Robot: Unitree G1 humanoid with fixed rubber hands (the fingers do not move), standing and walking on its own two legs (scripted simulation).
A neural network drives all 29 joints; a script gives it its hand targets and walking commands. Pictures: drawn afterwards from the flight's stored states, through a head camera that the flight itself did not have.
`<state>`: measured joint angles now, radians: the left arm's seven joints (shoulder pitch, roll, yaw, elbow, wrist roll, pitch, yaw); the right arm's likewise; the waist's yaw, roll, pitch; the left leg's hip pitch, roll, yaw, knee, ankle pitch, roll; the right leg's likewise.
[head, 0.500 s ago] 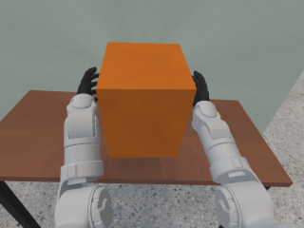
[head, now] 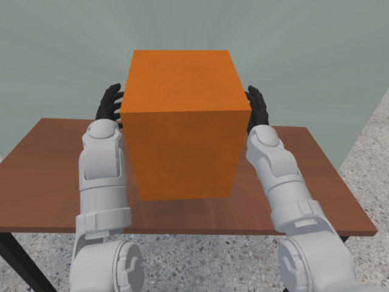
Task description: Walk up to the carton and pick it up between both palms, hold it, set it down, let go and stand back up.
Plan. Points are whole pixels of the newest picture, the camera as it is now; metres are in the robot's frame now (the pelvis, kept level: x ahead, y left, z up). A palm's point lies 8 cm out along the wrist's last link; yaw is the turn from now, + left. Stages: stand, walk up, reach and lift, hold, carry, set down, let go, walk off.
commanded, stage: reach and lift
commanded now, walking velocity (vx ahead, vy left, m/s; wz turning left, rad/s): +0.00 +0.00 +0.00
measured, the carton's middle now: (183, 126) +0.42 +0.00 +0.18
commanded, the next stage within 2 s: hold in 0.38 s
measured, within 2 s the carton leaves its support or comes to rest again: neither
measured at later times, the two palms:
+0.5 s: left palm (101, 121) +0.35 +0.15 +0.24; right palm (259, 117) +0.36 -0.14 +0.24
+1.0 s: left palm (108, 117) +0.37 +0.14 +0.24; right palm (262, 114) +0.37 -0.15 +0.24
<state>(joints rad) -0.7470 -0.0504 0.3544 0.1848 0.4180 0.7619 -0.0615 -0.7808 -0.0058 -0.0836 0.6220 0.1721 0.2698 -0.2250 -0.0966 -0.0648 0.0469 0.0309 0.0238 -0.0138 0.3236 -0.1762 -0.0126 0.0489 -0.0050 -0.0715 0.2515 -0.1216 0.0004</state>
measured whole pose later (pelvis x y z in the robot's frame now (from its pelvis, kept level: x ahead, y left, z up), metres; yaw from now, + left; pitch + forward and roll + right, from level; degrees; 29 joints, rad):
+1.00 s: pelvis +0.01 -0.01 +0.00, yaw +1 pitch -12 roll -1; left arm -0.74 -0.04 0.39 0.13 0.43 0.84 -0.11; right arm -0.81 -0.03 0.01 0.57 0.27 0.39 -0.29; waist -0.12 -0.06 0.02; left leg 0.07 0.04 -0.03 0.32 -0.19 -0.03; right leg 0.10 0.01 -0.08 0.25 -0.14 -0.01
